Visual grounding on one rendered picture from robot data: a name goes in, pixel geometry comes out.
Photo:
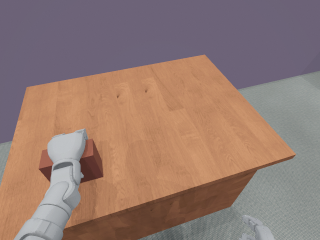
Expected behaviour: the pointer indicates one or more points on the sponge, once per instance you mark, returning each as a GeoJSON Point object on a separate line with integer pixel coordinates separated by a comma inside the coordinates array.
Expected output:
{"type": "Point", "coordinates": [90, 163]}

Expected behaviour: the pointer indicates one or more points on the left robot forearm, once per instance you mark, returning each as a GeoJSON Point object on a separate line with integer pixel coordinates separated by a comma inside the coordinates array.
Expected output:
{"type": "Point", "coordinates": [54, 211]}

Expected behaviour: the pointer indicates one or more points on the table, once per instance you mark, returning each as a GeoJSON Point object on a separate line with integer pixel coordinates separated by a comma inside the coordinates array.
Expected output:
{"type": "Point", "coordinates": [177, 142]}

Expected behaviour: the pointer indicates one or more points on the right robot hand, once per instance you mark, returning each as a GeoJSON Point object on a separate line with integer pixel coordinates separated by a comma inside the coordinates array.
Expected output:
{"type": "Point", "coordinates": [261, 232]}

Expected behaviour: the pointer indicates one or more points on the left robot hand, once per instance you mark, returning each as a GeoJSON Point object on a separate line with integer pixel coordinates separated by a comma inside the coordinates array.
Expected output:
{"type": "Point", "coordinates": [67, 146]}

